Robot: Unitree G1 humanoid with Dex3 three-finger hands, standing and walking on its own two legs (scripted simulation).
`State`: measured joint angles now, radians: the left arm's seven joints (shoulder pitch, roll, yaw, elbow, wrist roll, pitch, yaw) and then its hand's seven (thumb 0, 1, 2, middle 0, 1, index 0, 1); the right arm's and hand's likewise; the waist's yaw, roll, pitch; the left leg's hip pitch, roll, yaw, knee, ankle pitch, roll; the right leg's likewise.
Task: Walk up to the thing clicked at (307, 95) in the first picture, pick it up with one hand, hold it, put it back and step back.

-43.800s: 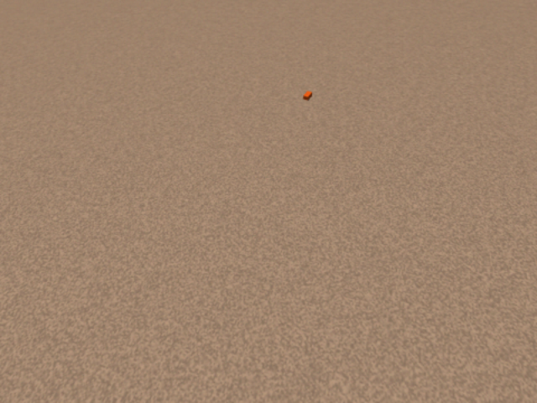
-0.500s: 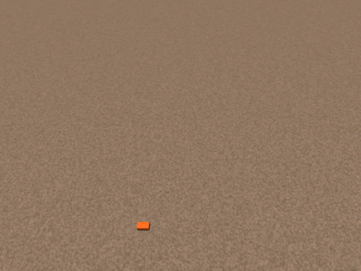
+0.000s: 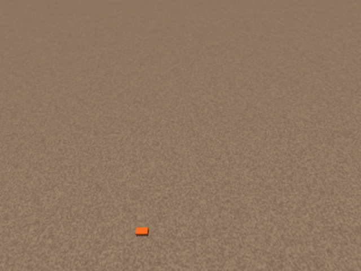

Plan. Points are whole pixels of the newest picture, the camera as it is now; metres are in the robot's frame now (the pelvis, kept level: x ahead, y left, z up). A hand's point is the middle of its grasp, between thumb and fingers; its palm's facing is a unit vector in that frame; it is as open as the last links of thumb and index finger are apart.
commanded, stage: stand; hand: left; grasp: from above
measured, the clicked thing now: (142, 231) +0.46 +0.26 -0.77
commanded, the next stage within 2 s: step back in 1.46 s
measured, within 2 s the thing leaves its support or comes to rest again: neither
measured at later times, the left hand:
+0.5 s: hand out of the picture +0.07 +0.24 -0.16, palm faces +0.01 -0.94 -0.33, open 7.4 cm
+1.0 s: hand out of the picture +0.09 +0.24 -0.15, palm faces +0.00 -0.94 -0.34, open 7.4 cm
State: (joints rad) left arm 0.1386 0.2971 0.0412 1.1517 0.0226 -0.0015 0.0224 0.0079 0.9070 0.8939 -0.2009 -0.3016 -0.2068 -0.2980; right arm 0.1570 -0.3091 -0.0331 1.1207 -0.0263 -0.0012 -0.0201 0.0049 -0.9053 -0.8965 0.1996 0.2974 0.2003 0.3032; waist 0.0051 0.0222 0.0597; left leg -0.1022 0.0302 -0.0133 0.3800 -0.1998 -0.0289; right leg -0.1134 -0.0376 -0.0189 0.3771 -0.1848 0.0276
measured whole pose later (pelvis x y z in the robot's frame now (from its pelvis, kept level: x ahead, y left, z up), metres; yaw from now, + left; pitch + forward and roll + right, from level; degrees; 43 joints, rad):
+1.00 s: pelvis +0.01 -0.01 +0.00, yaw -1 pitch -3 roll +0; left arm 0.09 0.32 0.03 1.16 0.01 -0.01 0.00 0.01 0.91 0.89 -0.20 -0.30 -0.21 -0.30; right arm 0.12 -0.33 -0.01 1.14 -0.02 -0.01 -0.01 0.00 -0.91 -0.90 0.20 0.30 0.20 0.30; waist 0.00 0.02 0.06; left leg -0.10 0.04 -0.01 0.34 -0.20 -0.04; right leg -0.12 -0.03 -0.01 0.35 -0.18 0.02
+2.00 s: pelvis -0.05 +0.06 -0.01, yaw -3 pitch -1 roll -2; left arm 0.07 0.39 0.06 0.89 0.01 0.06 0.03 0.01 0.91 0.89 -0.20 -0.30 -0.21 -0.30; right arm 0.15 -0.34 -0.05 0.92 -0.03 0.02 -0.03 0.01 -0.90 -0.90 0.20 0.30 0.20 0.30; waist -0.03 -0.04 0.21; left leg -0.28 -0.01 0.03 0.59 -0.29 0.06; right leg -0.45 0.11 0.15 1.11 -0.49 0.00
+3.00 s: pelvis -0.33 +0.04 -0.03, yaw -7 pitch -3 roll -2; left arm 0.21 0.38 0.09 0.86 0.03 0.05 -0.02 0.01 0.91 0.89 -0.20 -0.30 -0.21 -0.30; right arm 0.11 -0.41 -0.05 0.80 -0.03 0.04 -0.02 0.00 -0.90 -0.90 0.20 0.30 0.20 0.30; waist 0.01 0.04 0.17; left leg -0.49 0.07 -0.03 0.71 -0.24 0.00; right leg -0.23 0.04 0.03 0.67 -0.41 0.00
